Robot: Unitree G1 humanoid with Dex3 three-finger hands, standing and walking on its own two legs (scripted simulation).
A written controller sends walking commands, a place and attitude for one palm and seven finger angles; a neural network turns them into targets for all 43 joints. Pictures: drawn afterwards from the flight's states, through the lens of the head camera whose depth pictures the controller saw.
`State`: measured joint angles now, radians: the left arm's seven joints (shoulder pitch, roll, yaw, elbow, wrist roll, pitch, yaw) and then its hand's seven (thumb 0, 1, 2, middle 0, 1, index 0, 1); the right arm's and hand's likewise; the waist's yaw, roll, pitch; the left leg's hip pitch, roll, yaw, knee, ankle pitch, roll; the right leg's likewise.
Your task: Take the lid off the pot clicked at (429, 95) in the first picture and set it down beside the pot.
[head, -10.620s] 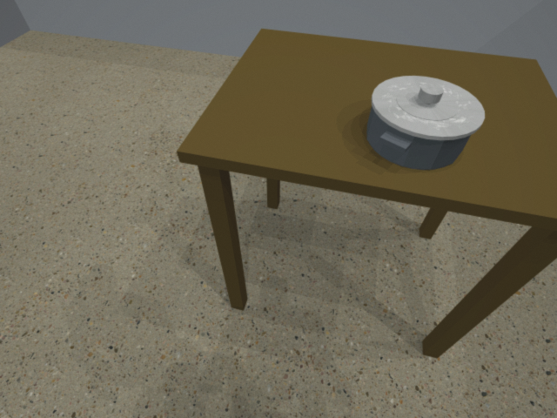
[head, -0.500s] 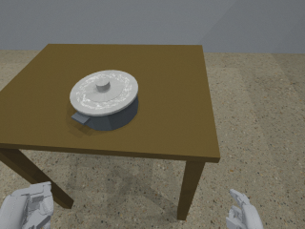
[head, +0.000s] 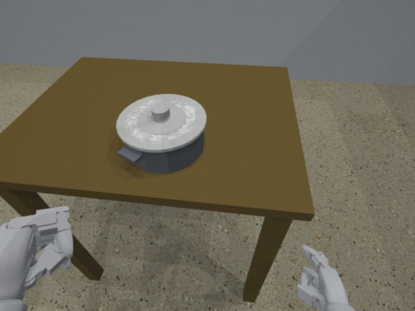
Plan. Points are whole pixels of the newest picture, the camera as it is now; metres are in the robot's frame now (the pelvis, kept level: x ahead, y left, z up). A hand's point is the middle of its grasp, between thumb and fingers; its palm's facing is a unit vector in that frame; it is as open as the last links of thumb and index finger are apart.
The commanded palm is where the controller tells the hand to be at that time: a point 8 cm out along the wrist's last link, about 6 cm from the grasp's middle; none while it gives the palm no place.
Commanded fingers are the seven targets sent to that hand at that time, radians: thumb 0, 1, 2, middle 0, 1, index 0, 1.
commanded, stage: raise the hand higher, near the body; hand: left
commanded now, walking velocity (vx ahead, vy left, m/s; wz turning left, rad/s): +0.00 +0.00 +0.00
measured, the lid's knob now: (160, 111) +0.49 +0.19 +0.13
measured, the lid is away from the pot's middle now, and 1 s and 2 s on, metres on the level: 0.00 0.00 0.00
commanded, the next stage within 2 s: reach forward and open the fingers in 0.08 s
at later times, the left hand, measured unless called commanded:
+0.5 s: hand (34, 233) +0.17 +0.27 +0.15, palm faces +0.06 -0.07 -1.00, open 2.9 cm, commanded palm +0.15 +0.27 +0.22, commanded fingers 0.00 0.36 1.26 -1.15 -0.90 -1.15 -0.90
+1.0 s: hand (45, 204) +0.20 +0.27 +0.17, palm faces -0.09 -0.01 -1.00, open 7.9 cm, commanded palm +0.17 +0.26 +0.25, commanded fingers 0.00 -0.34 1.63 -0.88 -0.08 -0.88 -0.08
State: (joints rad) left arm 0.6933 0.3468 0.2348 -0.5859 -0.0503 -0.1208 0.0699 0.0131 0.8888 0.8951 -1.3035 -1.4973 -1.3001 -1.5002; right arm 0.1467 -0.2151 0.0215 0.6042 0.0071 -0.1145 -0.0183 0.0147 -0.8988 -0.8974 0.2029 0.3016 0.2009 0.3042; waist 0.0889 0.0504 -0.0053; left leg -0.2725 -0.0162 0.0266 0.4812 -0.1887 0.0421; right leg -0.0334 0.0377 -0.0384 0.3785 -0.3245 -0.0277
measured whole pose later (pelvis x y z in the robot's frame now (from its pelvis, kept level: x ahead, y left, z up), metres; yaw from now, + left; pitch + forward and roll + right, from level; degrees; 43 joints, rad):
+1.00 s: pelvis -0.07 +0.01 +0.00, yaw +2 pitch -3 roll -3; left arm -0.14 0.75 0.00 -0.25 0.69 0.10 -0.38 0.00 -0.13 1.54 -0.98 -0.35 -0.98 -0.35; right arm 0.03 -0.28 0.04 0.62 0.05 0.08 0.02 0.01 -0.90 -0.90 0.20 0.30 0.20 0.30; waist 0.11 0.15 0.07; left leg -0.33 -0.03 -0.01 0.45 -0.06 0.06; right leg -0.13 0.03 -0.08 0.46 -0.27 -0.02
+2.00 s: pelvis -0.05 +0.02 +0.00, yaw +2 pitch +0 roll -1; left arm -0.64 0.59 -0.14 0.17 0.75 0.28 -0.46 0.00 -0.32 1.56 -0.88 -0.08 -0.87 -0.08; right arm 0.09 -0.29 0.02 0.65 0.07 0.11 0.09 0.01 -0.90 -0.90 0.20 0.30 0.20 0.30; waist 0.07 0.14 0.01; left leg -0.34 -0.05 0.01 0.41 -0.06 0.07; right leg -0.16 0.01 -0.06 0.44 -0.28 -0.01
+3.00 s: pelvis -0.01 +0.00 +0.00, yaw +1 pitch +4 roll +0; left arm -1.07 0.57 -0.24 0.73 0.84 0.22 -0.52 0.00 -0.32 1.56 -0.88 -0.08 -0.88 -0.08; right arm 0.18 -0.32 -0.01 0.70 0.06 0.17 0.07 0.01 -0.90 -0.90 0.20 0.30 0.20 0.30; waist -0.04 0.08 -0.01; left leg -0.39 -0.04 0.02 0.44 -0.13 0.05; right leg -0.19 0.02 -0.04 0.45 -0.33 -0.03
